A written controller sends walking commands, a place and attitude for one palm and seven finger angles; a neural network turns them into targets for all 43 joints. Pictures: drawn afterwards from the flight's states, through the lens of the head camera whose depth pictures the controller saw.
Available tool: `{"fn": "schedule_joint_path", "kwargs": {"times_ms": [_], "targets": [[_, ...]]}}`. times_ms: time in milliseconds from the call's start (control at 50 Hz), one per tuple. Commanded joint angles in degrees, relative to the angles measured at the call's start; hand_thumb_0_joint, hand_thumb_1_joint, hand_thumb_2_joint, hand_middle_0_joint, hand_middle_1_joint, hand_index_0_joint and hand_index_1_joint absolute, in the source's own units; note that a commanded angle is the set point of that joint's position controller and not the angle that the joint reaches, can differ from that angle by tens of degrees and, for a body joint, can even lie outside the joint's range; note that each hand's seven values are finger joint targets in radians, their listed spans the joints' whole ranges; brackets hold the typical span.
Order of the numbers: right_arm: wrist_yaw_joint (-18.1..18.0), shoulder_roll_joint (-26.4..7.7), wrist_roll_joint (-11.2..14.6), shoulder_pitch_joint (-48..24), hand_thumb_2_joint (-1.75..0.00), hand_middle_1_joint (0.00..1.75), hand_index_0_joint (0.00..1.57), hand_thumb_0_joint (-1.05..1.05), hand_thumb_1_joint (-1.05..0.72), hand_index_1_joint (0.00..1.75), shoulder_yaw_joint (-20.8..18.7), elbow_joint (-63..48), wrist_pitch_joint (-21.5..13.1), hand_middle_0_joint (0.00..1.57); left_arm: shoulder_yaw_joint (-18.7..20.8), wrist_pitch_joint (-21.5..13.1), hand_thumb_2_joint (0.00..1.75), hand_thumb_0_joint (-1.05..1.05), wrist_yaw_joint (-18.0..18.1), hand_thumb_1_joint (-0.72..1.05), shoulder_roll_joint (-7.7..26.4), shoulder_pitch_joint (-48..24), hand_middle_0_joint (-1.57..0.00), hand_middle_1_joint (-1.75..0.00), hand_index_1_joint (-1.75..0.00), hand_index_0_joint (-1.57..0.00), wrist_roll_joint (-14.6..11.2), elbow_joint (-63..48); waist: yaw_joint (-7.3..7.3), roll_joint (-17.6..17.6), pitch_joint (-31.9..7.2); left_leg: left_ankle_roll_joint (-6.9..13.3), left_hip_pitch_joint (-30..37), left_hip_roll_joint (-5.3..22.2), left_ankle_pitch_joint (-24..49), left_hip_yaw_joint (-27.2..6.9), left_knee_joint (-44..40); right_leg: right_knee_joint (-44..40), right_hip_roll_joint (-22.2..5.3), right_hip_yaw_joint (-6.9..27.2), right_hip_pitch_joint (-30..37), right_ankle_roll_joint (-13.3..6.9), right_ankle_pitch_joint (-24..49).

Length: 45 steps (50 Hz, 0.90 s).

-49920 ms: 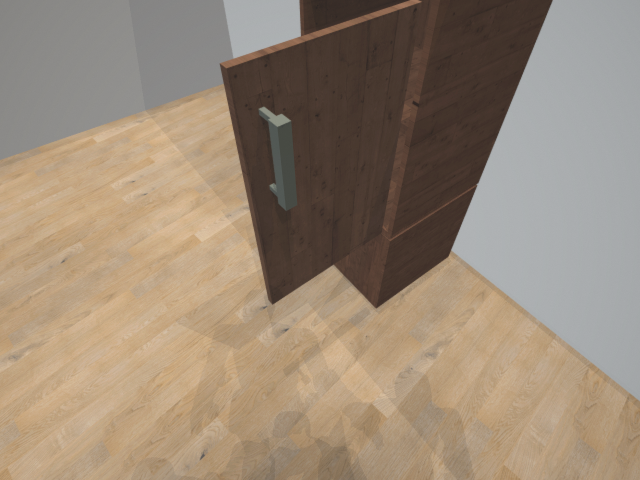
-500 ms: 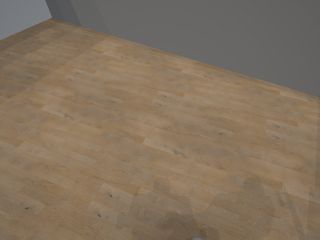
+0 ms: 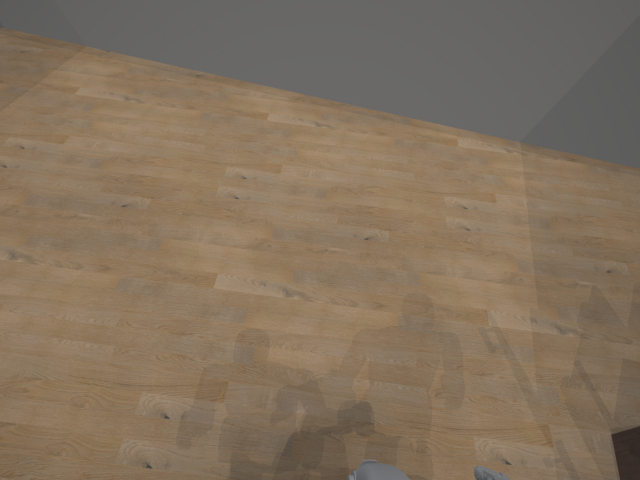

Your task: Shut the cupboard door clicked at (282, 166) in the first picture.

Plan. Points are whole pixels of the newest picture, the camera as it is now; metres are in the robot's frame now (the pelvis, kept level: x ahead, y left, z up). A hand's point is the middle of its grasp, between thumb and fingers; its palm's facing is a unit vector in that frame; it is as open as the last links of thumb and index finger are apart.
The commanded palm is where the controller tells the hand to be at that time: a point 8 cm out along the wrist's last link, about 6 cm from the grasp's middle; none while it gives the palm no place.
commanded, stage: turn to face it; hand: left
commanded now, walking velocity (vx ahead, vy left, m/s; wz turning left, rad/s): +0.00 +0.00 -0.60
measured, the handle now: out of the picture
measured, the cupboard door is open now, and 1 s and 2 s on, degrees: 24 24 24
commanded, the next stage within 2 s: none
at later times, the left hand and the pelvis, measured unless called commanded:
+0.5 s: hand (228, 454) +0.17 +0.13 -0.15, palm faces -0.32 -0.91 -0.27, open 7.4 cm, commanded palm none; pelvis +0.01 -0.02 +0.00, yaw -18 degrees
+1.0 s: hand (243, 402) +0.24 +0.13 -0.16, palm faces -0.56 -0.80 -0.23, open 7.4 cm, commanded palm none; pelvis +0.03 +0.00 +0.00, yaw -37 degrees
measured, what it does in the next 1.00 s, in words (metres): steps on the spot, turning right: right foot, then left foot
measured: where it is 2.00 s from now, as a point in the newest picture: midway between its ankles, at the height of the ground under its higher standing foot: outside the picture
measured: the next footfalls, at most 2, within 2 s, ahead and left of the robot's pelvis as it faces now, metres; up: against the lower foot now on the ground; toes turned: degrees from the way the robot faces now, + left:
right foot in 0.32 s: +0.02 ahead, -0.15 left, +0.00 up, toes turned -17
left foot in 0.70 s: +0.12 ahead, +0.10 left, +0.00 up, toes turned -22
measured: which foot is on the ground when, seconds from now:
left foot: down 0.00-0.32, up 0.34-0.68, down 0.70-1.00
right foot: up 0.00-0.30, down 0.32-0.70, up 0.72-1.00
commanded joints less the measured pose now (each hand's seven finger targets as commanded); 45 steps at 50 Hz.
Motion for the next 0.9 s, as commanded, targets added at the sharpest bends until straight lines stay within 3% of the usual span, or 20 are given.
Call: {"fn": "schedule_joint_path", "kwargs": {"times_ms": [0,180,220,260,280,300,320,340,360,420,500,580,640,660,680,700,720,760,800,880], "targets": [[-0.93,-11.17,-0.75,1.86,-0.9,0.3,0.2,0.0,-0.9,0.3,-2.5,-3.99,-0.54,0.2,1.07,-1.2,0.9,0.0,-1.24,0.9,3.91,-1.35,-0.2,-0.3,-0.3,-0.2,-0.17,-5.97,-1.06,11.04,-3.57,7.54,8.19,16.06,30.98,-7.41,-11.44,12.19,-3.79,-2.05,-6.75,1.62,-0.27],[0.13,-13.06,-0.67,6.74,-0.9,0.3,0.2,0.0,-0.9,0.3,-3.78,-1.95,-0.11,0.2,-0.16,-1.4,0.9,0.0,-1.81,0.9,2.96,-6.28,-0.2,-0.3,-0.3,-0.2,-0.09,-8.97,-3.88,15.11,-5.33,6.32,11.62,16.91,32.16,0.64,-7.55,-7.36,-3.77,-7.91,1.42,0.44,2.92],[0.37,-14.02,-0.58,5.25,-0.9,0.3,0.2,0.0,-0.9,0.3,-4.1,-2.28,0.0,0.2,-0.1,-1.75,0.9,0.0,-1.69,0.9,3.37,-4.48,-0.2,-0.3,-0.3,-0.2,-0.17,-8.8,-2.69,14.66,-6.28,5.12,10.47,17.51,31.47,1.78,-4.64,-13.62,-3.44,-8.45,6.11,-0.59,5.36],[0.88,-13.93,0.1,4.18,-0.9,0.3,0.2,0.0,-0.9,0.3,-4.21,-2.77,0.14,0.2,0.38,-2.56,0.9,0.0,-1.38,0.9,6.03,1.34,-0.2,-0.3,-0.3,-0.2,-0.02,-7.03,0.67,9.03,-8.98,1.22,4.22,14.88,26.21,5.02,5.38,-26.19,-3.55,-7.82,18.92,-2.01,17.97],[1.26,-10.74,0.73,3.71,-0.9,0.3,0.2,0.0,-0.9,0.3,-3.67,-4.03,0.26,0.2,1.4,-3.33,0.9,0.0,-0.71,0.9,11.44,6.47,-0.2,-0.3,-0.3,-0.2,0.5,-5.68,3.12,-4.46,-11.98,-2.36,-6.3,9.35,9.84,8.85,17.82,-30.88,-14.16,5.13,29.37,-5.61,30.8],[1.27,-7.61,0.6,0.27,-0.9,0.3,0.2,0.0,-0.9,0.3,-2.55,-6.71,0.55,0.2,2.25,-3.6,0.9,0.0,0.16,0.9,15.89,8.97,-0.2,-0.3,-0.3,-0.2,0.09,-4.58,4.03,-15.86,-10.18,-4.55,-19.12,1.0,-19.97,6.24,30.86,-30.52,-24.64,20.28,30.79,-12.07,53.89],[0.7,-9.37,0.7,0.5,-0.9,0.3,0.2,0.0,-0.9,0.3,-2.41,-6.44,1.59,0.2,1.9,-3.4,0.9,0.0,0.87,0.9,15.45,9.08,-0.2,-0.3,-0.3,-0.2,-0.52,-4.46,3.46,-12.17,-10.2,-3.98,-19.74,2.44,-18.98,-2.24,36.66,-31.61,-25.92,19.22,27.22,-14.91,48.87],[0.68,-8.58,0.66,-0.53,-0.9,0.3,0.2,0.0,-0.9,0.3,-2.5,-6.33,1.69,0.2,1.75,-3.17,0.9,0.0,1.41,0.9,13.09,5.29,-0.2,-0.3,-0.3,-0.2,-0.26,-5.67,2.04,-9.89,-6.92,-3.81,-22.94,3.49,-15.02,-4.11,38.04,-32.3,-22.63,16.66,25.46,-14.6,41.73],[0.75,-8.63,0.56,-0.15,-0.9,0.3,0.2,0.0,-0.9,0.3,-2.65,-5.51,1.68,0.2,1.59,-2.85,0.9,0.0,1.79,0.9,11.54,1.12,-0.2,-0.3,-0.3,-0.2,-0.24,-6.74,0.53,-11.45,-6.77,-4.14,-23.04,4.36,-11.34,-4.1,38.08,-32.38,-20.15,15.72,24.12,-13.41,35.94],[1.26,-9.08,0.24,2.17,-0.9,0.3,0.2,0.0,-0.9,0.3,-2.72,-3.83,1.93,0.2,0.56,-3.17,0.9,0.0,1.5,0.9,9.36,-2.98,-0.2,-0.3,-0.3,-0.2,-0.12,-8.55,-2.03,-7.28,-6.78,-5.19,-16.27,3.25,-5.36,-3.04,33.63,-32.04,-15.57,9.65,16.91,-11.3,33.51],[1.31,-8.05,0.32,2.5,-0.9,0.3,0.2,0.0,-0.9,0.3,-2.58,-3.84,1.76,0.2,0.98,-3.08,0.9,0.0,1.03,0.9,10.39,-1.69,-0.2,-0.3,-0.3,-0.2,0.24,-8.09,-1.48,-4.53,-7.49,-5.45,-13.14,1.04,-5.12,-1.66,24.12,-31.9,-14.32,11.59,16.46,-11.63,28.44],[0.84,-7.59,0.82,2.41,-0.9,0.3,0.2,0.0,-0.9,0.3,-2.47,-4.72,0.88,0.2,1.6,-2.74,0.9,0.0,0.86,0.9,10.68,-1.31,-0.2,-0.3,-0.3,-0.2,0.47,-7.74,-1.12,-6.83,-7.6,-4.66,-8.5,-0.29,-7.43,-2.15,12.11,-29.78,-14.73,16.61,15.06,-12.14,30.11],[0.2,-8.8,0.94,8.67,-0.9,0.3,0.2,0.0,-0.9,0.3,-2.53,-2.56,-0.22,0.2,1.27,-2.11,0.9,0.0,0.65,0.9,8.82,-4.21,-0.2,-0.3,-0.3,-0.2,-0.39,-8.33,-4.4,-3.84,-9.08,-3.95,6.5,-0.27,4.28,-2.06,-6.42,-23.76,-9.92,14.65,6.51,-6.89,25.45],[0.04,-12.79,0.5,10.34,-0.9,0.3,0.2,0.0,-0.9,0.3,-3.24,-2.46,-0.81,0.2,0.7,-1.87,0.9,0.0,0.44,0.9,5.61,-3.48,-0.2,-0.3,-0.3,-0.2,-0.84,-9.17,-4.83,8.56,-10.55,-1.27,11.93,9.49,4.36,-12.35,-13.75,-15.75,-3.11,8.59,0.02,-3.6,12.75],[-0.19,-17.72,-0.25,10.62,-0.9,0.3,0.2,0.0,-0.9,0.3,-4.01,-3.29,-0.85,0.2,0.22,-1.86,0.9,0.0,-0.03,0.9,3.26,-2.6,-0.2,-0.3,-0.3,-0.2,-1.0,-10.09,-4.51,22.74,-9.47,4.77,12.71,22.63,11.53,-24.17,-16.72,-1.86,1.76,-0.57,-6.94,-0.51,-8.1],[-0.34,-17.27,-0.65,9.89,-0.9,0.3,0.2,0.0,-0.9,0.3,-3.59,-3.75,-0.49,0.2,0.4,-1.68,0.9,0.0,-0.12,0.9,5.36,-4.31,-0.2,-0.3,-0.3,-0.2,-0.36,-10.02,-4.98,16.69,-7.23,8.3,6.8,25.08,14.23,-23.81,-16.09,7.87,-1.24,1.17,-5.18,-0.66,-8.83],[-0.41,-14.3,-0.73,6.28,-0.9,0.3,0.2,0.0,-0.9,0.3,-2.75,-4.22,-0.65,0.2,1.04,-1.24,0.9,0.0,-0.44,0.9,5.85,-2.59,-0.2,-0.3,-0.3,-0.2,0.21,-8.69,-2.57,15.14,-6.03,7.4,3.52,21.73,12.21,-18.84,-17.0,12.39,-2.41,1.61,-4.77,0.12,-4.59],[-0.7,-12.6,-0.54,1.69,-0.9,0.3,0.2,0.0,-0.9,0.3,-2.22,-6.09,-0.75,0.2,1.45,-1.04,0.9,0.0,-1.5,0.9,5.91,-1.76,-0.2,-0.3,-0.3,-0.2,0.22,-7.61,-1.01,13.82,-4.36,6.34,3.41,17.79,17.39,-10.92,-14.33,16.68,-3.74,-0.96,-5.99,1.01,-0.6],[-0.79,-11.6,-0.65,3.72,-0.9,0.3,0.2,0.0,-0.9,0.3,-2.25,-5.09,-0.72,0.2,0.94,-1.0,0.9,0.0,-1.8,0.9,4.42,-2.24,-0.2,-0.3,-0.3,-0.2,-0.08,-7.32,-1.58,12.72,-5.12,5.69,9.05,15.22,27.89,-4.49,-11.52,14.85,-3.85,-2.41,-7.32,1.78,1.5],[-0.58,-12.31,-0.55,8.42,-0.9,0.3,0.2,0.0,-0.9,0.3,-3.14,-2.96,-0.51,0.2,0.13,-1.1,0.9,0.0,-1.97,0.9,2.98,-5.54,-0.2,-0.3,-0.3,-0.2,-0.38,-8.4,-4.0,13.26,-7.48,6.66,15.13,16.79,33.67,-0.96,-8.67,4.36,-4.8,-5.28,-5.44,1.79,0.79]]}}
